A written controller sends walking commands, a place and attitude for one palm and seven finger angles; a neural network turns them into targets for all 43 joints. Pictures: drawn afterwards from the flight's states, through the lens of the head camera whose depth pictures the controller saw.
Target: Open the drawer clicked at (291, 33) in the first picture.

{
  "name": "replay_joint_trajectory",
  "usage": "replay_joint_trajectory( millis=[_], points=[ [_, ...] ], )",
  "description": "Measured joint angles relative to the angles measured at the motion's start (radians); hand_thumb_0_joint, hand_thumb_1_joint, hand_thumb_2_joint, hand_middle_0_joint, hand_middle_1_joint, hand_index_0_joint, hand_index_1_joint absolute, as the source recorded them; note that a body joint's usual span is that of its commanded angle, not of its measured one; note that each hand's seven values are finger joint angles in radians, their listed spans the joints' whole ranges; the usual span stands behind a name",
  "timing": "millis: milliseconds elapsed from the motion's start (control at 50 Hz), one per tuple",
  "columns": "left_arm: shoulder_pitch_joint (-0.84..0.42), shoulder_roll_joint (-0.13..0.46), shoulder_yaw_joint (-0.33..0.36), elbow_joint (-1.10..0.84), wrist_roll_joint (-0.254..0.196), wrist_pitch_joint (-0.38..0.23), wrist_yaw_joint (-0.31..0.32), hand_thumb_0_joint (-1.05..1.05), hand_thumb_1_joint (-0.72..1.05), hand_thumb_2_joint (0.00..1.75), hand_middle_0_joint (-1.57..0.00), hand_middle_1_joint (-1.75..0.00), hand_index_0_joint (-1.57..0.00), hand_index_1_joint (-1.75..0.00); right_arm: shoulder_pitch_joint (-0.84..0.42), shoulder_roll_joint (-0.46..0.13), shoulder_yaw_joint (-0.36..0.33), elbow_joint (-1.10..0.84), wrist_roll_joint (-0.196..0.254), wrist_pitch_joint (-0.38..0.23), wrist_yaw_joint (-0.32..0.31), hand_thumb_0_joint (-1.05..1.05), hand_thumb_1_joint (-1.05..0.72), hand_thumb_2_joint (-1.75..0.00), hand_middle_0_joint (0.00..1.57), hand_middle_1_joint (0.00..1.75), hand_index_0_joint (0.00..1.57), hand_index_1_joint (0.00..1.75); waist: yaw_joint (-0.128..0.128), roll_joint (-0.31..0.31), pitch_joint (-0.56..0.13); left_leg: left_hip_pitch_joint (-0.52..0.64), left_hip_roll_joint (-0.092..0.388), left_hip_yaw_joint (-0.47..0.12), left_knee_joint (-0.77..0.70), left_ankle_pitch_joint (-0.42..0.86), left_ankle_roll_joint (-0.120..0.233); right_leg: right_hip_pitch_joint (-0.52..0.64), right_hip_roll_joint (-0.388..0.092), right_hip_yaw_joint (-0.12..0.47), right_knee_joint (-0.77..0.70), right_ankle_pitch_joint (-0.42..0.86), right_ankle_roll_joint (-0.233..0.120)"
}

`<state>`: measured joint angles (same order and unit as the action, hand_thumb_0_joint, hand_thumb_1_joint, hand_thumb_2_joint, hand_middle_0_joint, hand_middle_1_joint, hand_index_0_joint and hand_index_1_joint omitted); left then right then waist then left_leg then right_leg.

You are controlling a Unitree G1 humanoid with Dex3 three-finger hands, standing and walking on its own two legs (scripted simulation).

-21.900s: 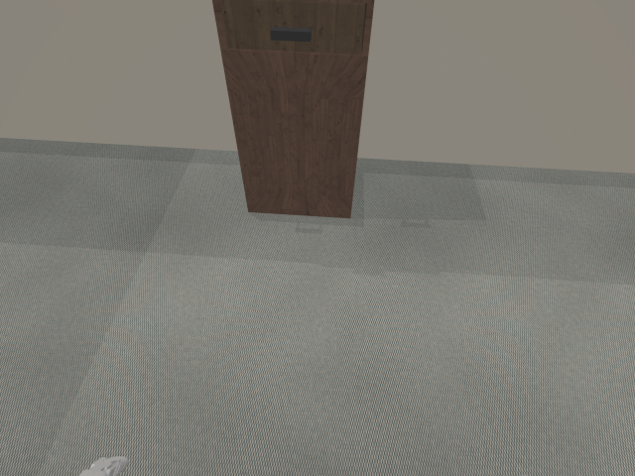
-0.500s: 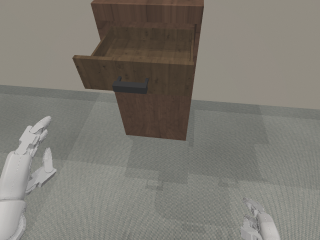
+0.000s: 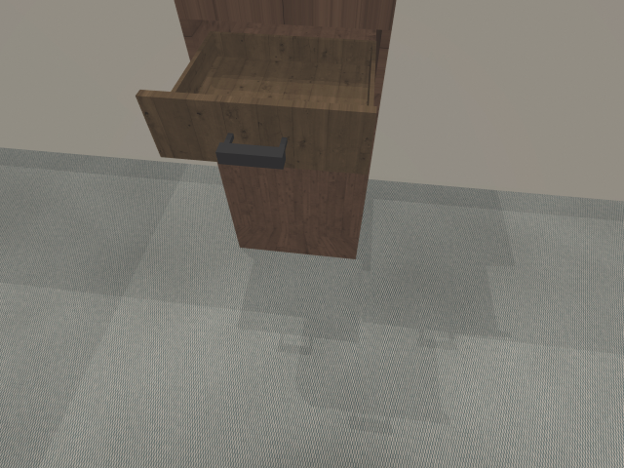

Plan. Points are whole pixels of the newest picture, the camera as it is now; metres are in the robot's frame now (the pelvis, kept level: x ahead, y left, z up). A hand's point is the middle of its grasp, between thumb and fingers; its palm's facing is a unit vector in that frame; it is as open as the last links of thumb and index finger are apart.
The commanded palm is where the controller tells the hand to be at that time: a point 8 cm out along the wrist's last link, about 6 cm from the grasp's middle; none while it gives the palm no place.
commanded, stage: let the arm hang, fingers relaxed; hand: left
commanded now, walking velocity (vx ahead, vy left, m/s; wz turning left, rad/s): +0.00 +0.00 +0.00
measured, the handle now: (254, 147) +0.62 +0.15 +0.03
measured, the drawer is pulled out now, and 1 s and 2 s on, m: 0.30 0.30 0.30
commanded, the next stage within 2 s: look to check the result in 0.52 s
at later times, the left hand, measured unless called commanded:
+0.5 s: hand out of the picture +0.03 +0.16 -0.17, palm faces +0.00 -0.98 -0.22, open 7.3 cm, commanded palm none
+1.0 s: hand out of the picture +0.03 +0.15 -0.17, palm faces +0.01 -0.98 -0.21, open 7.4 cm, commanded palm none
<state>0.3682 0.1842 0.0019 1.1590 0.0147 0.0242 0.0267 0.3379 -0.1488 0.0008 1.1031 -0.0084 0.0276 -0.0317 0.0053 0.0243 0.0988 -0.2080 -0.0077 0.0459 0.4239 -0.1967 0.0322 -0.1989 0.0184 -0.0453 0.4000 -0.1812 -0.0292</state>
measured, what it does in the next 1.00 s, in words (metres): stands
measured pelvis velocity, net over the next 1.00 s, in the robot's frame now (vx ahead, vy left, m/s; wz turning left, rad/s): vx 0.02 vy -0.02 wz -0.01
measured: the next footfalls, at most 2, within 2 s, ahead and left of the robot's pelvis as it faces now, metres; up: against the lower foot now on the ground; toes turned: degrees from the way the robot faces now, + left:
none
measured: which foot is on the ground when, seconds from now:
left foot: down 0.00-1.00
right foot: down 0.00-1.00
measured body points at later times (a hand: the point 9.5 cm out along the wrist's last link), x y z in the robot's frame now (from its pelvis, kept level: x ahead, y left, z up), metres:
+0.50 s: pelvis +0.01 -0.01 +0.00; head +0.02 -0.02 +0.45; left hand +0.03 +0.22 -0.15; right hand -0.01 -0.22 -0.17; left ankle +0.02 +0.10 -0.74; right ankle +0.02 -0.10 -0.74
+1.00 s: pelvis +0.02 -0.02 +0.00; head +0.05 -0.04 +0.45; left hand +0.03 +0.20 -0.15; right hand +0.02 -0.24 -0.17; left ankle +0.02 +0.10 -0.74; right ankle +0.02 -0.10 -0.74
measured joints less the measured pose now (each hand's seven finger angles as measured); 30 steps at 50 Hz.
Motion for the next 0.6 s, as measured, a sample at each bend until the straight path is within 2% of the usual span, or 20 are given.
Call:
replay_joint_trajectory(
  millis=[280,600],
  points=[
    [-0.102,-0.057,0.0,-0.038,0.003,-0.027,0.01,0.0,0.91,0.9,-0.2,-0.3,-0.2,-0.3,-0.038,0.035,-0.006,0.007,-0.006,-0.018,-0.001,0.01,-0.92,-0.9,0.2,0.3,0.2,0.3,-0.017,0.011,-0.049,0.019,0.001,0.014,-0.007,-0.004,-0.006,-0.001,0.001,0.014,0.026,-0.017,-0.005],
    [-0.129,-0.042,0.01,-0.035,0.0,-0.031,0.009,0.0,0.91,0.9,-0.2,-0.3,-0.2,-0.3,-0.041,0.013,-0.014,0.016,-0.003,-0.024,-0.006,0.01,-0.91,-0.9,0.2,0.3,0.2,0.3,-0.023,0.003,-0.031,0.04,0.014,0.007,-0.025,-0.008,-0.021,0.025,0.015,0.008,-0.002,-0.018,-0.017]
  ],
)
